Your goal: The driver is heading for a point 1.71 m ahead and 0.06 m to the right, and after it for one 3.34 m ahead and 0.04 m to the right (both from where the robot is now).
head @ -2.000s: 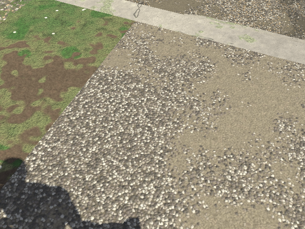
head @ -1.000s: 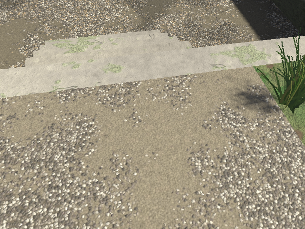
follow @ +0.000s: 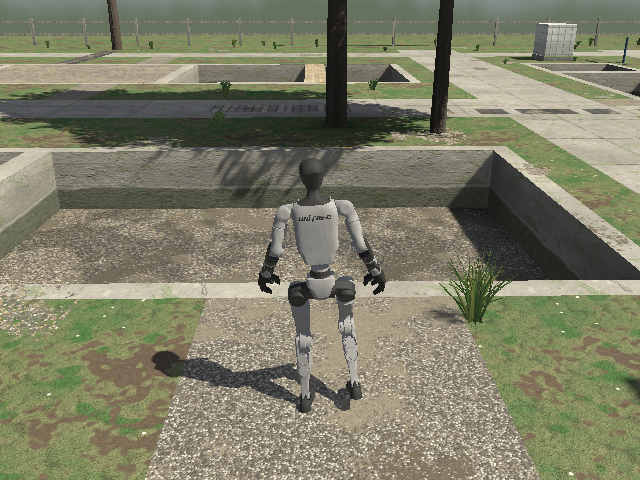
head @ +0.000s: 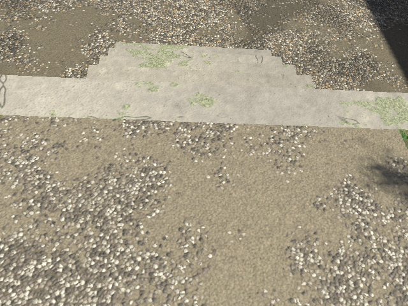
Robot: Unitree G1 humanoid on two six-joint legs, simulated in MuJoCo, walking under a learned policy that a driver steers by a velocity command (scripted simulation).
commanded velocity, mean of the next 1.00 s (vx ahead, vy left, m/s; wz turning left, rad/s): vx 0.15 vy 0.00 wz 0.11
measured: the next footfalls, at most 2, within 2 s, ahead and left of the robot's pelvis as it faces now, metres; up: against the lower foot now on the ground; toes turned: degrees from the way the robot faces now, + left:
right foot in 0.26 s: +0.08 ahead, -0.15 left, +0.00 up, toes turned +16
left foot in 0.64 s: +0.04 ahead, +0.11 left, +0.00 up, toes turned +12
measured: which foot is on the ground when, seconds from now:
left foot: down 0.00-0.26, up 0.28-0.62, down 0.64-1.00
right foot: up 0.00-0.24, down 0.26-0.64, up 0.66-1.00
